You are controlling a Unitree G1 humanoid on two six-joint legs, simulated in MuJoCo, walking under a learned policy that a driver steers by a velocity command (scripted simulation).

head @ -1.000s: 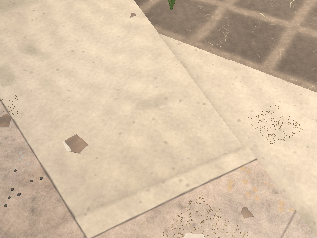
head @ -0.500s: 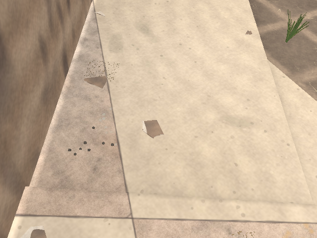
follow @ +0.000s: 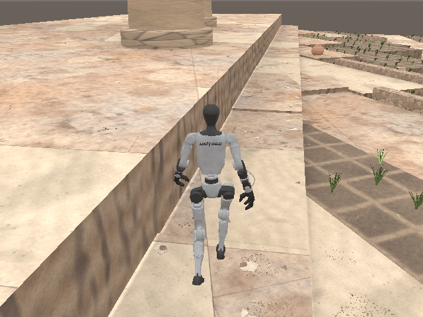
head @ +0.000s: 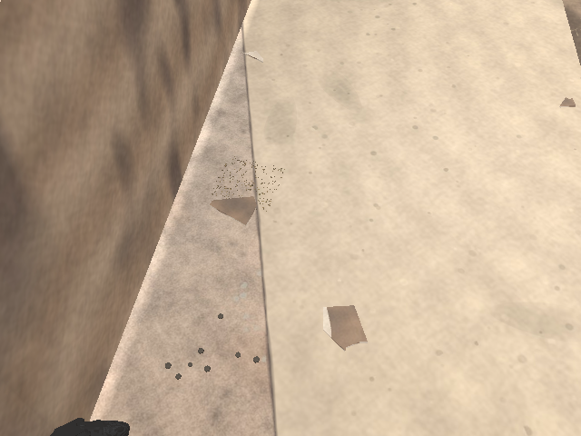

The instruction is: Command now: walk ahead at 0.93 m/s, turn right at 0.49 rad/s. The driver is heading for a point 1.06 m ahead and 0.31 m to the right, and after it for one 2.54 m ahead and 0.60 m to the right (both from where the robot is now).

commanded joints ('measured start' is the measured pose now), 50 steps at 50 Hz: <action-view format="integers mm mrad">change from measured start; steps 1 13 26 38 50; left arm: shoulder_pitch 350 349 266 72 142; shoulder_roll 234 142 115 48 145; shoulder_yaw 89 75 73 50 57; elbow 77 135 43 -61 44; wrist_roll -15 -56 1 6 27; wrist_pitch -3 -2 108 159 79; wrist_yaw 14 34 34 21 39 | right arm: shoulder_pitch -169 -434 -269 -177 -223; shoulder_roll -113 -27 -60 -100 -97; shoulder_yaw -6 53 16 -19 -20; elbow -172 -298 -222 -145 -148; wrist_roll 2 -8 8 18 48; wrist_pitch -61 -8 25 37 85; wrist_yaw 9 34 -52 -37 47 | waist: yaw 154 69 54 55 107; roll -217 -90 28 72 -312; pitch -143 -18 -127 -41 77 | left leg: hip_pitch -862 -400 -202 -274 -608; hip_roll -17 -42 355 363 48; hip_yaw -57 114 -151 67 180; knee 738 -177 -409 -479 -55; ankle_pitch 149 616 824 507 -69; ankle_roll -12 -92 115 127 -47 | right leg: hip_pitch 852 240 -10 -27 360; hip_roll -349 -2 -62 -76 -340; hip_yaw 995 365 160 153 507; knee -400 -261 798 487 -472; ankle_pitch -521 626 -322 -141 -664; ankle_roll -216 10 173 154 -66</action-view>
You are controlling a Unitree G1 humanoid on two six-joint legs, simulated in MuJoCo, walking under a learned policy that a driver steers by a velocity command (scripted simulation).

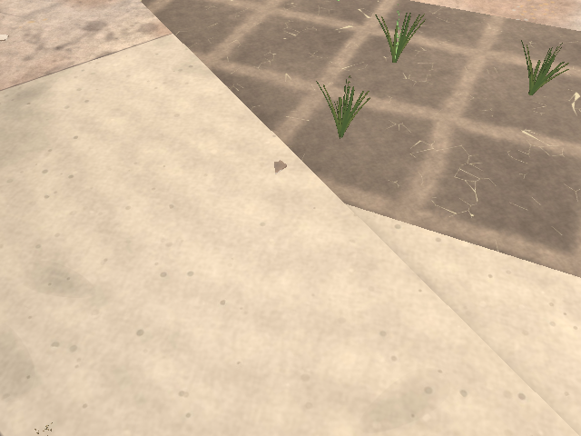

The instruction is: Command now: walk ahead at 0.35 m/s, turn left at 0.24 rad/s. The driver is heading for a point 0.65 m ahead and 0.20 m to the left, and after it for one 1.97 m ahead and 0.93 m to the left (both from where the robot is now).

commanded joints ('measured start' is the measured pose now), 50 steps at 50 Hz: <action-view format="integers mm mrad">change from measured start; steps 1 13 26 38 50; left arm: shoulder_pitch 95 30 -103 -23 308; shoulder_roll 250 258 241 222 232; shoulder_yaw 82 115 62 43 78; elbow -11 22 -93 -87 150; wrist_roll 17 14 26 -20 -35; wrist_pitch -38 -165 -155 -111 -144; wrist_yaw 26 19 -20 -17 8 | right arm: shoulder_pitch -137 -171 107 87 -235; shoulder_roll -147 -99 -243 -224 -95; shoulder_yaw -49 -74 -89 -77 32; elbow -115 -126 -58 18 -180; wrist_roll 14 -3 -21 -29 -81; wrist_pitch -2 26 -61 -135 -96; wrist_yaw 36 78 -23 -6 -2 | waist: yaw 135 26 -19 121 35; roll -301 -191 -10 55 -70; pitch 117 26 43 -41 103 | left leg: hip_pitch -326 -182 345 360 -335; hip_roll -57 25 86 64 -15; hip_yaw -140 -68 -602 -189 -214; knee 328 152 -364 -292 509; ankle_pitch -59 155 51 1264 88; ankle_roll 28 27 254 127 -39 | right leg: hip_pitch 77 212 -518 9 7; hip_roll -353 -329 -131 49 -110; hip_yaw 519 -17 79 -93 554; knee -595 -582 418 -72 -567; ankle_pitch -390 -120 88 284 57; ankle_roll -160 -38 81 -63 -268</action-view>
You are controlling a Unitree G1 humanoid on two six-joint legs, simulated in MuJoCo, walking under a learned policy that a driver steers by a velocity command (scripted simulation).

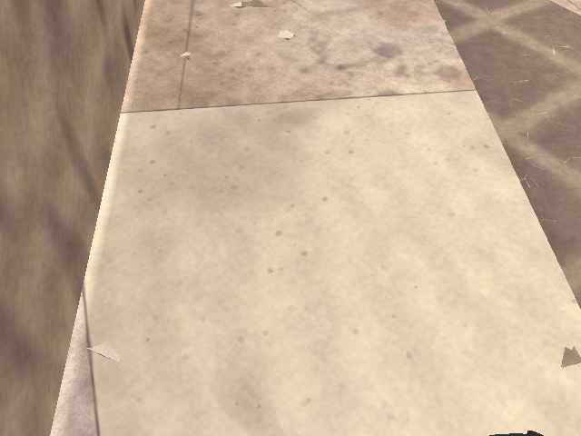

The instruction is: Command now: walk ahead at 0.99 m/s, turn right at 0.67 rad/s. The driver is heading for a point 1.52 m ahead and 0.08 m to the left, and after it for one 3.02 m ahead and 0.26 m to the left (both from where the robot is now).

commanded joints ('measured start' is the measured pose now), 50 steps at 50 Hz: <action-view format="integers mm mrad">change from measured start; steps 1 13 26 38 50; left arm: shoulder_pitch -28 -12 -499 -188 -142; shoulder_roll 130 221 38 123 118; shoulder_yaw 28 58 -47 6 -2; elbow -70 -24 -301 -185 -90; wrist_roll -8 7 56 37 0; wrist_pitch -44 -48 -23 -46 -100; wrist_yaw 5 18 -59 15 32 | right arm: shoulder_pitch -52 171 277 291 -42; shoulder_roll -108 -220 -116 -135 -64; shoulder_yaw -4 -63 -67 -75 -45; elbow -96 -41 179 123 -43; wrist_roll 4 49 73 75 55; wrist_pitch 11 -7 -49 11 70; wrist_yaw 1 -30 -17 -1 80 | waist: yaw -64 -177 -30 7 -110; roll -11 -106 23 -87 -58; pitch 101 -209 108 -74 80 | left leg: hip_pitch -88 592 265 -227 14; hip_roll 61 -24 139 53 -18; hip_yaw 22 82 -87 7 271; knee -195 -668 -1113 176 -413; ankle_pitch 53 210 144 39 407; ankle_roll -58 43 162 97 127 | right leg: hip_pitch -116 123 -418 287 148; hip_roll -275 -243 -286 -555 -389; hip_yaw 437 284 -9 408 -329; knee -333 314 374 -190 -298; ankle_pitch -27 862 132 -251 859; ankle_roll -166 20 110 3 124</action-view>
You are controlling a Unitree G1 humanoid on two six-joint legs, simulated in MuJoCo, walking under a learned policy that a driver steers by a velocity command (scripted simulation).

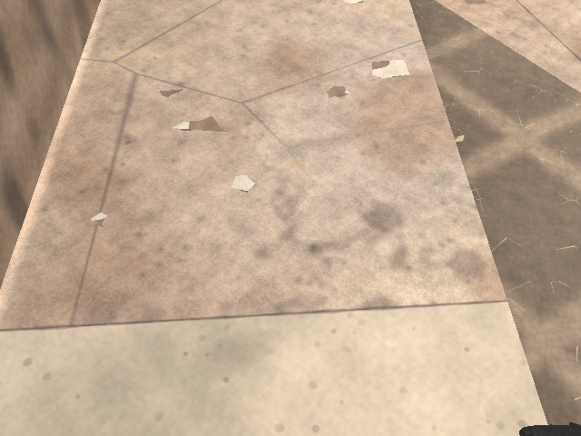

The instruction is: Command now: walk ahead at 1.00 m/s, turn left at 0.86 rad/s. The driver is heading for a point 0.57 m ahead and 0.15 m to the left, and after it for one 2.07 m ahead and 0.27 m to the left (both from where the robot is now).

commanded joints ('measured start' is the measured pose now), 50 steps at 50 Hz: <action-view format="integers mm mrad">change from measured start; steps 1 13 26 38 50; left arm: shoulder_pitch -125 -279 109 -105 -150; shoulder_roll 143 83 241 158 69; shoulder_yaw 18 -29 38 52 29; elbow -104 -316 -296 -195 -227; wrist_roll -1 61 35 5 8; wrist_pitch -18 52 32 24 71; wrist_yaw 17 -6 40 -12 -46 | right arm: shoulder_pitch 38 289 265 -47 254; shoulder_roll -10 -136 -111 -13 -56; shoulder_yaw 14 -51 -55 58 -10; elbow -37 45 16 -192 -60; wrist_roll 0 15 -6 -29 -31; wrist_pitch -7 -42 -79 -63 -74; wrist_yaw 13 -84 -73 -10 -96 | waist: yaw -118 5 195 -62 -112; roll -81 -135 -126 -103 57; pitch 33 38 -344 36 -47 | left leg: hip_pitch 331 507 481 342 845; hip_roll -110 4 -138 -42 256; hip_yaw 103 -594 -383 -134 -498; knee -125 -666 251 -167 -647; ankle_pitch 54 -202 149 -206 -498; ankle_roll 43 254 23 -124 16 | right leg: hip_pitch -192 -829 72 -574 -1018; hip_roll -222 -164 -211 -136 -107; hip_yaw -31 335 438 584 332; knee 45 1053 355 -74 1067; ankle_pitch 1268 -1 -81 155 100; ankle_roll -42 51 -49 -221 -105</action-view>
